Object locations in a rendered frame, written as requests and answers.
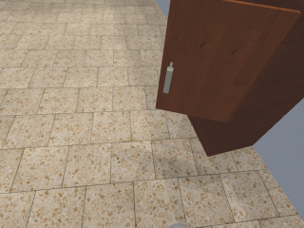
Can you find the cupboard door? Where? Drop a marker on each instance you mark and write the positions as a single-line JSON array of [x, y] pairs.
[[218, 48]]

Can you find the handle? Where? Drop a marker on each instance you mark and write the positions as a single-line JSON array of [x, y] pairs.
[[168, 78]]

